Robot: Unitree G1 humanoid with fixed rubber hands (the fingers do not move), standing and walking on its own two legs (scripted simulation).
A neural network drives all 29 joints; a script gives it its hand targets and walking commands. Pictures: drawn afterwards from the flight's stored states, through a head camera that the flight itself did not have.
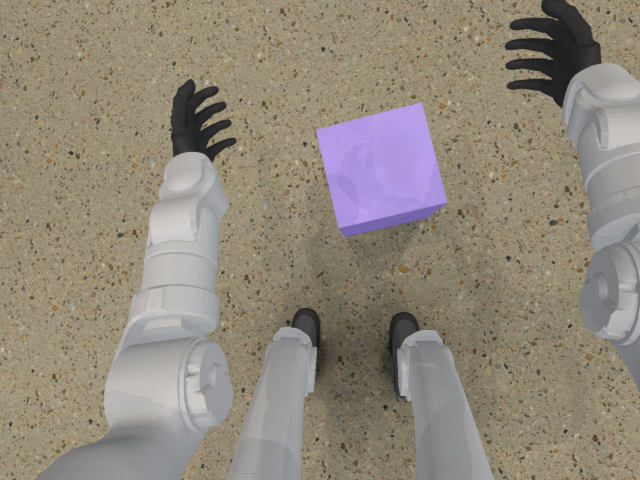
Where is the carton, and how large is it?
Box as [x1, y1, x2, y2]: [316, 102, 447, 236]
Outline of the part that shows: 421,102 316,130 338,227 345,236 425,218 447,202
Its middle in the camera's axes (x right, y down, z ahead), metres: +0.13 -0.13 +0.87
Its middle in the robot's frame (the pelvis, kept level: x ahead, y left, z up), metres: +0.54 -0.03 -0.54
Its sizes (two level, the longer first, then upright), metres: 0.210 0.200 0.250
